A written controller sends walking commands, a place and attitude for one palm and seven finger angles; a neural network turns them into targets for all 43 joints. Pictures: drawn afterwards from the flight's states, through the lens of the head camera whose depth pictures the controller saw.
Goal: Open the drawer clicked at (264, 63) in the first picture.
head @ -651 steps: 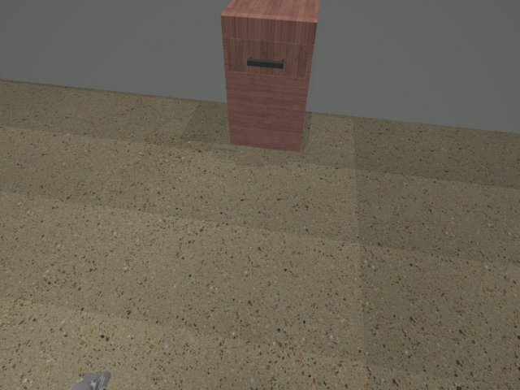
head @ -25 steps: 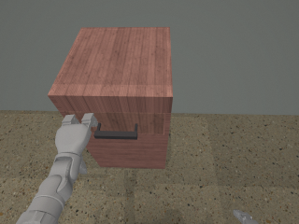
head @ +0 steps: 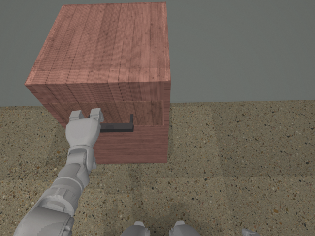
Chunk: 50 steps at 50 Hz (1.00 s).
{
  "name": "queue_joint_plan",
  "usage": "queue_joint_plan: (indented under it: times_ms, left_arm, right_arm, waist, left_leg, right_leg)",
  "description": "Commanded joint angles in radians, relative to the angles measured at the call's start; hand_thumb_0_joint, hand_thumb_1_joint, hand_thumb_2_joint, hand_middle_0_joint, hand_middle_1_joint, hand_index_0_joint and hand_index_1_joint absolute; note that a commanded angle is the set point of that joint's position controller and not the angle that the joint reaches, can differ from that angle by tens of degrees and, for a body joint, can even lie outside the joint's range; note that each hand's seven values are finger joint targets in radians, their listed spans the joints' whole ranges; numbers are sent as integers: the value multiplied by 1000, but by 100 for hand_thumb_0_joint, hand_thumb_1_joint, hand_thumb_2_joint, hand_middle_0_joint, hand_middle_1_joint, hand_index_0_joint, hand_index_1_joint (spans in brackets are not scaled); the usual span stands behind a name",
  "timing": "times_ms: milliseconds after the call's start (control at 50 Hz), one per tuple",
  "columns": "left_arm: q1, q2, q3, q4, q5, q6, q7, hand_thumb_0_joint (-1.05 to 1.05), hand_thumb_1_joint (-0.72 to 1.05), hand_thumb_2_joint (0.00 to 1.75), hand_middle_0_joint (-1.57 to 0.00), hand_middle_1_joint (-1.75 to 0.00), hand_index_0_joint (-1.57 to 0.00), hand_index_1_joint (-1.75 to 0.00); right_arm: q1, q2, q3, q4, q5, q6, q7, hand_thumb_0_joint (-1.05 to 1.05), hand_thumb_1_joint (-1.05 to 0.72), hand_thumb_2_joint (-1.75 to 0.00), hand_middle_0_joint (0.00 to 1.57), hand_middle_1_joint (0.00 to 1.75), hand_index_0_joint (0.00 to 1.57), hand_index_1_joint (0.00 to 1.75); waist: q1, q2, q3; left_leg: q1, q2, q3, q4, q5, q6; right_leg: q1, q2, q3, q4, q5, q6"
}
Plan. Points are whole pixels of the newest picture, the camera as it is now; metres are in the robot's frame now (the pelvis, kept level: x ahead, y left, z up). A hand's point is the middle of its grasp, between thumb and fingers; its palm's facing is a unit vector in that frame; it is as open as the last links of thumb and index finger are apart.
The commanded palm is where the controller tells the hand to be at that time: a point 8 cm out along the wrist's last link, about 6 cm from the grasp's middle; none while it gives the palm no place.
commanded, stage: move the hooked fingers above the handle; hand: left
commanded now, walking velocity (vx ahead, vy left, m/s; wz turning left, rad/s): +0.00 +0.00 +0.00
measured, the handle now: (110, 122) +0.50 +0.18 -0.14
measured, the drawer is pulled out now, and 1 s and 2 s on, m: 0.00 0.00 0.00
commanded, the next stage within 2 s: none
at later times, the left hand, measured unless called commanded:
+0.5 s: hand (99, 138) +0.41 +0.19 -0.09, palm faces -0.16 -0.03 -0.99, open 13.8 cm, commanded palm +0.41 +0.17 -0.03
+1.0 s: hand (104, 141) +0.41 +0.18 -0.10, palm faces -0.23 -0.08 -0.97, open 13.8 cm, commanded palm +0.41 +0.16 -0.03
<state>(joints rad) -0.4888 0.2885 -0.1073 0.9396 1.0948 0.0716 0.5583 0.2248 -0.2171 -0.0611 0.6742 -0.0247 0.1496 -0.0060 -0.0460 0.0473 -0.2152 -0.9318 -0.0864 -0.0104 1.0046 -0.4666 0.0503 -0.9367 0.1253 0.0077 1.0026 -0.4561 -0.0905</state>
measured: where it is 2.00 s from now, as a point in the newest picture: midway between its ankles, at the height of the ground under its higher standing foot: outside the picture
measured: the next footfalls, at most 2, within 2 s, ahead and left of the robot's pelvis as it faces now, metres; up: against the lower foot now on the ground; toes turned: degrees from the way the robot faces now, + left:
none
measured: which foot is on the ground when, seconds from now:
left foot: down 0.00-1.00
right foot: down 0.00-1.00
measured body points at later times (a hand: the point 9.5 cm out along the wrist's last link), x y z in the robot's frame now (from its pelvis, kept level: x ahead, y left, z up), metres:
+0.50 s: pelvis -0.01 +0.02 -0.02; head +0.12 +0.00 +0.41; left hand +0.42 +0.19 -0.04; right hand +0.02 -0.23 -0.17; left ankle +0.00 +0.09 -0.67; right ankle +0.00 -0.06 -0.67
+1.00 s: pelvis +0.00 +0.02 -0.02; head +0.13 +0.01 +0.42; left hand +0.42 +0.18 -0.05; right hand +0.06 -0.23 -0.16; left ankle +0.00 +0.09 -0.67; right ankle +0.00 -0.06 -0.67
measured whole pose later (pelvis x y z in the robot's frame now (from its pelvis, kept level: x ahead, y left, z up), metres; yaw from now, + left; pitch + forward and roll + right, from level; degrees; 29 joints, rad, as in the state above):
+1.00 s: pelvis +0.00 +0.02 -0.02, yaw -1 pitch +27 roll -1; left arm -0.62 0.22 -0.18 1.03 1.00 0.17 0.47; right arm 0.26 -0.19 -0.03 0.68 -0.02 0.14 0.00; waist -0.08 0.06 -0.21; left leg -1.05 -0.09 0.00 1.09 -0.50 0.08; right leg -1.05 0.12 0.00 1.07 -0.49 -0.06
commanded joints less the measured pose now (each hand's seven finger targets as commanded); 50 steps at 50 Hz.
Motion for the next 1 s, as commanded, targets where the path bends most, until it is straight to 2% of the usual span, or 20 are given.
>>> queue_joint_plan:
  times_ms: [0,60,140,200,260,300,380,420,440,460,480,540,600,660,720,780,820,900,960,980]
  left_arm:
    - [-430,40,-64,-145,-16,-47,-32,0,-50,30,-30,-120,-30,-120]
    - [-526,65,-53,-190,12,-130,-31,0,-50,30,-30,-120,-30,-120]
    - [-548,138,40,-137,87,-161,80,0,-50,30,-30,-120,-30,-120]
    - [-548,163,102,-14,93,-65,183,0,-50,30,-30,-120,-30,-120]
    - [-560,218,149,16,62,52,232,0,-50,30,-30,-120,-30,-120]
    - [-519,226,147,20,44,113,214,0,-50,30,-30,-120,-30,-120]
    - [-494,130,46,-16,-28,160,68,0,-50,30,-30,-120,-30,-120]
    - [-502,53,-29,-109,-74,119,-14,0,-50,30,-30,-120,-30,-120]
    - [-507,6,-77,-135,-86,86,-48,0,-50,30,-30,-120,-30,-120]
    - [-558,-63,-146,-165,-93,41,-75,0,-50,30,-30,-120,-30,-120]
    - [-567,-73,-159,-163,-82,-7,-86,0,-50,30,-30,-120,-30,-120]
    - [-598,-52,-157,-143,-5,-121,-62,0,-50,30,-30,-120,-30,-120]
    - [-640,33,-57,-109,72,-153,46,0,-50,30,-30,-120,-30,-120]
    - [-589,175,122,-35,92,-60,178,0,-50,30,-30,-120,-30,-120]
    - [-544,114,97,44,82,86,248,0,-50,30,-30,-120,-30,-120]
    - [-492,109,69,64,52,195,199,0,-50,30,-30,-120,-30,-120]
    - [-491,66,15,5,-9,222,113,0,-50,30,-30,-120,-30,-120]
    - [-539,43,-47,-119,-88,132,-46,0,-50,30,-30,-120,-30,-120]
    - [-654,-43,-157,-227,-46,-38,-78,0,-50,30,-30,-120,-30,-120]
    - [-659,-22,-144,-231,-17,-87,-69,0,-50,30,-30,-120,-30,-120]
  right_arm:
    - [79,-131,-43,-70,5,-46,-16,0,-90,-90,20,30,20,30]
    - [102,-131,-46,-52,-5,-60,-18,0,-90,-90,20,30,20,30]
    - [119,-134,-46,-30,-29,-56,-3,0,-90,-90,20,30,20,30]
    - [110,-133,-38,-23,-44,-49,14,0,-90,-90,20,30,20,30]
    - [78,-138,-28,-46,-41,-48,24,0,-90,-90,20,30,20,30]
    - [87,-145,-29,-58,-29,-42,30,0,-90,-90,20,30,20,30]
    - [130,-161,-39,-62,-1,-44,21,0,-90,-90,20,30,20,30]
    - [145,-161,-46,-62,8,-52,10,0,-90,-90,20,30,20,30]
    - [148,-156,-46,-63,10,-57,3,0,-90,-90,20,30,20,30]
    - [151,-148,-45,-57,9,-64,-4,0,-90,-90,20,30,20,30]
    - [156,-146,-47,-42,8,-71,-11,0,-90,-90,20,30,20,30]
    - [164,-142,-40,-17,-2,-76,-21,0,-90,-90,20,30,20,30]
    - [164,-140,-40,-10,-19,-65,-6,0,-90,-90,20,30,20,30]
    - [137,-142,-34,-21,-46,-37,13,0,-90,-90,20,30,20,30]
    - [99,-132,-29,-55,-47,-11,30,0,-90,-90,20,30,20,30]
    - [91,-144,-27,-76,-23,-2,37,0,-90,-90,20,30,20,30]
    - [102,-153,-34,-86,-5,1,33,0,-90,-90,20,30,20,30]
    - [131,-155,-33,-78,13,-20,-10,0,-90,-90,20,30,20,30]
    - [135,-135,-32,-59,4,-51,-34,0,-90,-90,20,30,20,30]
    - [147,-134,-35,-40,1,-57,-37,0,-90,-90,20,30,20,30]
  waist:
    - [-93,-123,-367]
    - [-89,-26,-406]
    - [-61,63,-447]
    - [-62,18,-413]
    - [-39,2,-493]
    - [-24,0,-585]
    - [-61,-53,-639]
    - [-92,-91,-625]
    - [-102,-95,-579]
    - [-136,-104,-531]
    - [-142,-102,-459]
    - [-136,-45,-310]
    - [-99,98,-311]
    - [-38,132,-403]
    - [-45,67,-475]
    - [-32,3,-585]
    - [-56,-41,-636]
    - [-108,-138,-580]
    - [-145,-66,-469]
    - [-137,-20,-440]
  left_leg:
    - [112,20,-20,-20,233,13]
    - [147,27,-37,12,238,13]
    - [117,35,-50,72,267,-2]
    - [1,35,-42,99,243,-5]
    - [-33,26,-25,86,250,-3]
    - [18,28,-15,67,291,-4]
    - [149,47,-32,26,349,-1]
    - [211,57,-42,10,347,7]
    - [212,56,-43,5,326,10]
    - [231,60,-57,2,312,13]
    - [227,62,-60,9,284,15]
    - [197,66,-88,23,212,6]
    - [202,61,-103,58,263,-23]
    - [161,54,-89,85,373,-46]
    - [120,50,-51,91,416,-41]
    - [151,50,-47,61,439,-31]
    - [204,56,-39,42,452,-17]
    - [196,56,-44,19,367,12]
    - [213,56,-54,31,309,17]
    - [234,59,-61,41,307,11]
  right_leg:
    - [276,-85,114,-146,417,65]
    - [153,-72,85,-98,317,43]
    - [6,-56,46,-7,245,24]
    - [-14,-50,31,31,220,28]
    - [99,-53,42,34,268,38]
    - [180,-55,40,27,339,46]
    - [250,-56,31,-21,426,61]
    - [252,-57,35,-59,423,67]
    - [235,-59,38,-76,402,66]
    - [184,-60,35,-84,369,65]
    - [123,-61,35,-91,326,63]
    - [-59,-59,16,-69,172,42]
    - [-182,-51,-7,2,145,16]
    - [-139,-45,-17,61,204,7]
    - [-23,-47,-14,64,306,24]
    - [135,-50,-1,47,420,40]
    - [221,-53,11,4,490,56]
    - [278,-65,42,-60,489,72]
    - [128,-69,48,-68,379,61]
    - [57,-66,42,-56,334,53]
